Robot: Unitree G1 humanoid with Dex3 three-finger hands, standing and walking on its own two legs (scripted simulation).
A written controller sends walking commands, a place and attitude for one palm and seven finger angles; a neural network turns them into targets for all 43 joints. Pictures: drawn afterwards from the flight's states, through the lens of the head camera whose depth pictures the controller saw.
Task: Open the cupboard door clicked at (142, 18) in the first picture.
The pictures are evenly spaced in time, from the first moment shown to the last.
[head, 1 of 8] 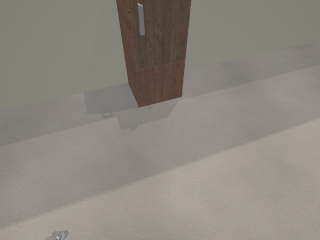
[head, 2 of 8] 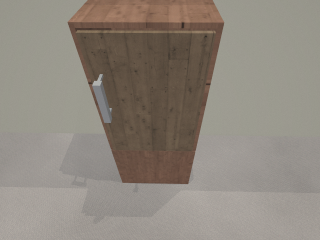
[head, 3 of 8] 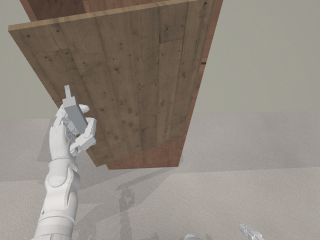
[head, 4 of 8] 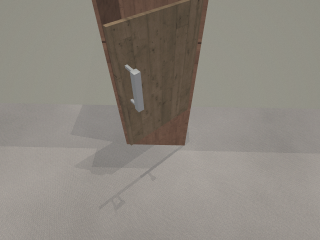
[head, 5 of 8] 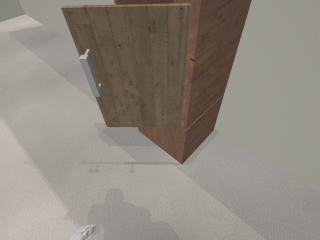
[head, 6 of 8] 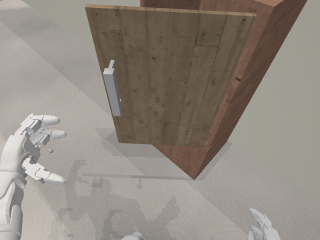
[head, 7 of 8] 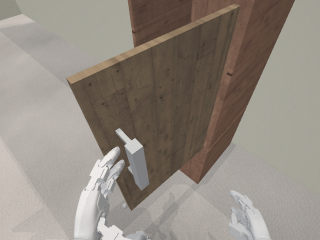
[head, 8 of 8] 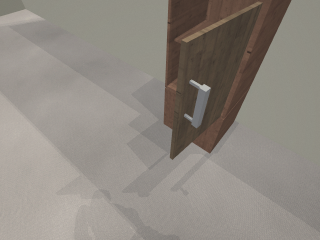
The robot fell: no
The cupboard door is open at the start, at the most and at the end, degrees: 0 84 84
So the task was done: yes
